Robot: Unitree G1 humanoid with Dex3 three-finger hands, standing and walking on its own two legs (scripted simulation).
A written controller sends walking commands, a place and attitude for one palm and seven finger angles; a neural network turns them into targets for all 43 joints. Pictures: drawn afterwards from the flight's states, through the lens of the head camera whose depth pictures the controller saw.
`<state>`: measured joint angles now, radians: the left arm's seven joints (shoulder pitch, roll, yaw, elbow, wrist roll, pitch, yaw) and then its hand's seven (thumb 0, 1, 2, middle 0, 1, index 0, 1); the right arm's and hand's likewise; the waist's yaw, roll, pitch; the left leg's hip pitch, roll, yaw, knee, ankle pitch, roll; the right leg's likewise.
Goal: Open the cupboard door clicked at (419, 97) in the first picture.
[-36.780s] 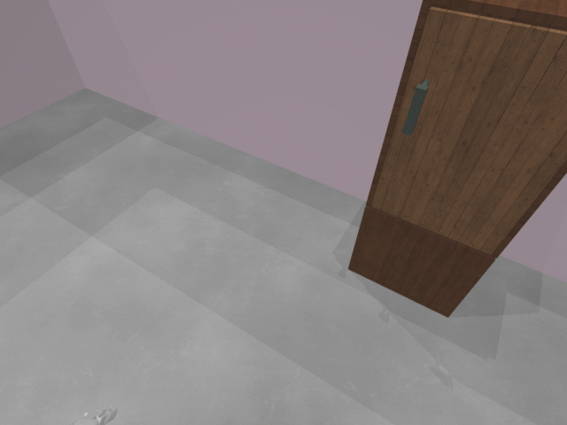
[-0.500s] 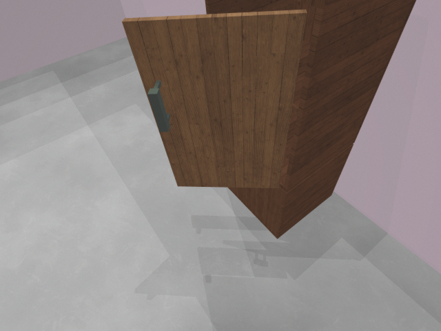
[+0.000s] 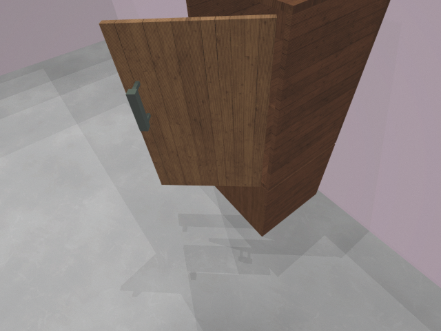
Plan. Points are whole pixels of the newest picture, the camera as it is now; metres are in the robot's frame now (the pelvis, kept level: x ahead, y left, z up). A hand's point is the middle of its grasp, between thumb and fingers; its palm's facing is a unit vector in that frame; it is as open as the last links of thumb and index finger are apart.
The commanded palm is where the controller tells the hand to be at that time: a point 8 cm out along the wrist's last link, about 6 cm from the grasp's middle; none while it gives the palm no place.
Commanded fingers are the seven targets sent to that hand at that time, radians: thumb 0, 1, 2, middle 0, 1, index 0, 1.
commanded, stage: come to a stop and stand still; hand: left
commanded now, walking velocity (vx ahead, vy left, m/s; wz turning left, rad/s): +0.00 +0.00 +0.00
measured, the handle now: (140, 106) +0.63 +0.23 +0.05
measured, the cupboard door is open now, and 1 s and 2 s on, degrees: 49 49 49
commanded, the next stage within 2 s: look again from close up in 0.62 s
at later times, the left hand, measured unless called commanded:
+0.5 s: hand out of the picture +0.03 +0.16 -0.17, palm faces +0.05 -0.97 -0.23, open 7.3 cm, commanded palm none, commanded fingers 0.00 0.90 0.90 -0.20 -0.30 -0.20 -0.30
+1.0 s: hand out of the picture +0.04 +0.17 -0.17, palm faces +0.04 -0.97 -0.23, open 7.4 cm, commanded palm none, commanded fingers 0.00 0.90 0.90 -0.20 -0.30 -0.20 -0.30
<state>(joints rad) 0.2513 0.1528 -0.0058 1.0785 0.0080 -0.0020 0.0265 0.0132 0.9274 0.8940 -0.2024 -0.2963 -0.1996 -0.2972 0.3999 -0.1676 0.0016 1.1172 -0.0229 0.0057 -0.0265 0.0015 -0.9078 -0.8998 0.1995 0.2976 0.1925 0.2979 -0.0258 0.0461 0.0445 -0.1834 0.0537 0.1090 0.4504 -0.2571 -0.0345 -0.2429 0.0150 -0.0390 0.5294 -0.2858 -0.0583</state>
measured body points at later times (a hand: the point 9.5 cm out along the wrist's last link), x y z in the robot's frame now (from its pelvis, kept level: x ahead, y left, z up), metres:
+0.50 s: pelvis +0.03 -0.01 +0.00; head +0.05 -0.03 +0.45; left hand +0.02 +0.21 -0.15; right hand +0.04 -0.23 -0.17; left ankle -0.01 +0.14 -0.74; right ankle +0.00 -0.08 -0.74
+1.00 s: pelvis +0.04 -0.01 +0.00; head +0.06 -0.02 +0.45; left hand +0.04 +0.22 -0.15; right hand +0.03 -0.22 -0.17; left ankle -0.01 +0.14 -0.74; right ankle +0.00 -0.08 -0.74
